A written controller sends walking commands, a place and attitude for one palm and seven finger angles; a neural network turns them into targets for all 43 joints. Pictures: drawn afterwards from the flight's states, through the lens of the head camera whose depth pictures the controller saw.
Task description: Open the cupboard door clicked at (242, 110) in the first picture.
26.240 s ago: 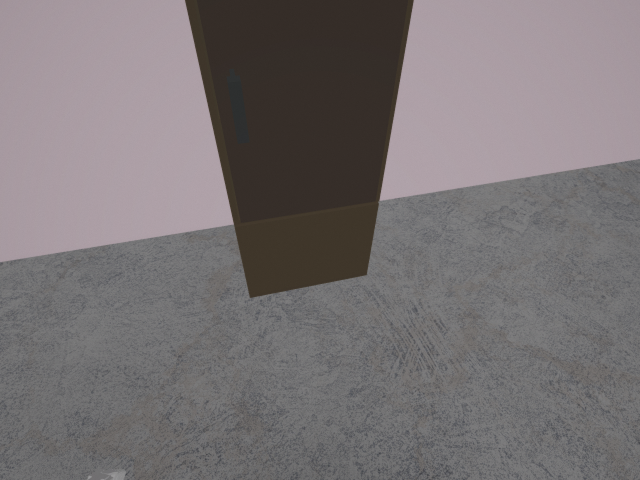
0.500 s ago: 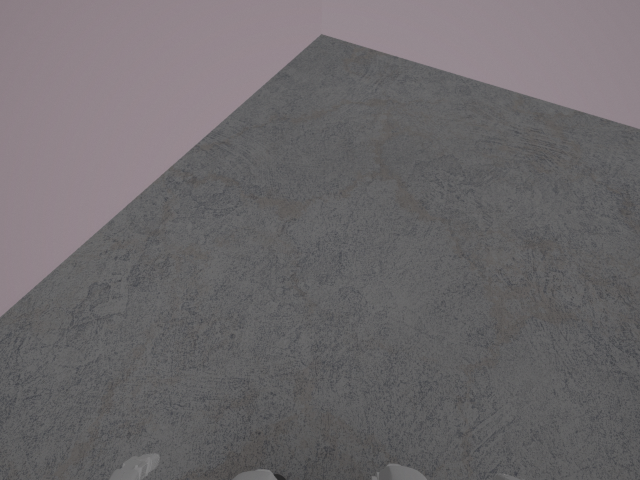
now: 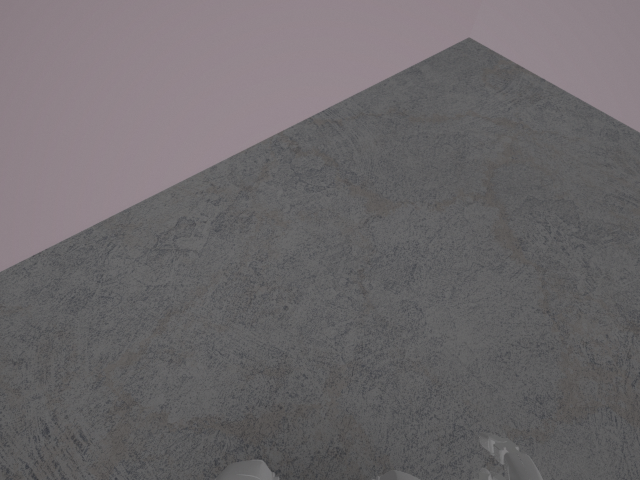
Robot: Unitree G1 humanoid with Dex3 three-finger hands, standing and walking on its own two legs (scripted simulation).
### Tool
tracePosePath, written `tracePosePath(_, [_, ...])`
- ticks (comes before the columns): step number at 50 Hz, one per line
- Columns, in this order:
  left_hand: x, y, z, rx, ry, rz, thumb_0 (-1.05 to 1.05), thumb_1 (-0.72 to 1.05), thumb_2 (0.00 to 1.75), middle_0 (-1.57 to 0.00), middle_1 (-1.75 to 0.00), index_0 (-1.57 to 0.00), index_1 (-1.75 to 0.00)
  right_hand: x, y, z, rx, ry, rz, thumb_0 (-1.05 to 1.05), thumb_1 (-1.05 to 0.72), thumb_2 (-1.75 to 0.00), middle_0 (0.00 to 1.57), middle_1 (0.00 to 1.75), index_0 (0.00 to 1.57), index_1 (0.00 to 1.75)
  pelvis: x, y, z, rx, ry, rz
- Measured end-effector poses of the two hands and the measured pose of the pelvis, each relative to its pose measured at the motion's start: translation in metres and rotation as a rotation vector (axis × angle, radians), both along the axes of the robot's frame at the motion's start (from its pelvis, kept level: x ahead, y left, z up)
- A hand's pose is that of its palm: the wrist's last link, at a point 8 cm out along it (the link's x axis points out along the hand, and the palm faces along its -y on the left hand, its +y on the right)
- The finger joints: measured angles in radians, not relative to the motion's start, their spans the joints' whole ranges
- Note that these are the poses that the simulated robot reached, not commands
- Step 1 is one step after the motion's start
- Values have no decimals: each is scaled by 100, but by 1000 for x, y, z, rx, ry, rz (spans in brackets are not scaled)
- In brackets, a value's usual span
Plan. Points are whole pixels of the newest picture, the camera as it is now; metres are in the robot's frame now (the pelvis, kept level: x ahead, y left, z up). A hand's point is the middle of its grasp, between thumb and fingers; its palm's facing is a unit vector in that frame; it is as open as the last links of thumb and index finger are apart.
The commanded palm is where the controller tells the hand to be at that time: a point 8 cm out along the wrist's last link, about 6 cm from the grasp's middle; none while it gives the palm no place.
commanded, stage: turn to face it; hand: left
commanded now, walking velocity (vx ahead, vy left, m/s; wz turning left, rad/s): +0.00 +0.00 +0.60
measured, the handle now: out of the picture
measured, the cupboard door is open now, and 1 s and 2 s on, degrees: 40 40 40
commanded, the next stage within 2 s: none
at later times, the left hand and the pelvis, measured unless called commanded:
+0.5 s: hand out of the picture +0.04 +0.15 -0.14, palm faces +0.28 -0.92 -0.26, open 7.3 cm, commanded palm none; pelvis +0.02 -0.06 +0.02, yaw +18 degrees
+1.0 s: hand out of the picture -0.01 +0.17 -0.14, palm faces +0.57 -0.76 -0.32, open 7.3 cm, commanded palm none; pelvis +0.03 -0.07 +0.00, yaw +35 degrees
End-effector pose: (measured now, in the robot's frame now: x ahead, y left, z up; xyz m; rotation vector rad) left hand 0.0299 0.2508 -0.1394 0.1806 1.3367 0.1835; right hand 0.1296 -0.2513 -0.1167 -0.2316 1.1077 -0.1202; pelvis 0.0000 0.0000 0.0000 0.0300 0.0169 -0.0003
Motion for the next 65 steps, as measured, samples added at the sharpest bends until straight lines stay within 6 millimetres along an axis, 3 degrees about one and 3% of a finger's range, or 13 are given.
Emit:
tracePosePath(7, [19,11,18,39,-86,71,1,91,90,-20,-30,-20,-30,-5,-1,5,-18,50,58,0,-91,-90,20,30,20,30,1,-9,11,-21,-3,75])
tracePosePath(14, [39,-7,36,99,-199,89,0,91,90,-20,-30,-20,-30,-8,-27,-14,17,111,82,0,-90,-90,20,30,20,30,7,-39,5,-15,7,156])
tracePosePath(17, [31,-21,40,116,-210,108,0,91,90,-20,-30,-20,-30,-1,-38,-20,21,133,100,1,-91,-90,20,30,20,30,8,-48,5,-8,-1,199])
tracePosePath(22, [8,-43,42,85,-164,177,0,91,90,-20,-30,-21,-30,17,-41,-8,18,149,150,1,-91,-90,20,30,19,30,13,-55,16,9,-4,269])
tracePosePath(28, [-26,-56,28,24,-133,287,0,91,90,-21,-30,-21,-30,49,-17,2,0,137,272,1,-91,-90,20,30,19,30,15,-53,18,11,-3,359])
tracePosePath(35, [-79,-39,-2,5,-56,430,0,91,90,-21,-30,-21,-30,87,26,5,-37,31,419,1,-91,-90,20,30,19,30,9,-39,1,-17,-6,452])
tracePosePath(39, [-88,-30,9,31,-59,482,1,91,90,-20,-30,-21,-30,88,32,10,-48,42,461,0,-91,-90,20,30,20,30,9,-42,9,-31,-5,494])
tracePosePath(45, [-82,-30,28,86,-115,523,1,91,90,-20,-30,-20,-30,93,28,4,-34,88,506,0,-91,-90,20,30,20,30,17,-53,14,-39,-2,556])
tracePosePath(50, [-78,-46,34,145,-158,553,0,91,90,-20,-30,-20,-30,109,16,-15,-11,118,533,1,-90,-90,20,30,20,30,29,-70,5,-26,4,620])
tracePosePath(55, [-91,-76,39,123,-132,617,0,91,90,-20,-30,-20,-30,129,21,-10,-17,138,587,1,-91,-90,20,30,20,30,33,-75,13,-8,-9,691])
tracePosePath(60, [-107,-100,31,63,-107,693,0,91,90,-20,-30,-21,-30,146,47,1,-20,129,670,1,-91,-90,20,30,19,30,36,-73,18,6,-1,763])
tracePosePath(65, [-139,-109,8,14,-91,799,0,91,90,-21,-30,-21,-30,161,91,3,-35,71,789,1,-91,-90,20,30,19,30,31,-60,7,-10,0,838])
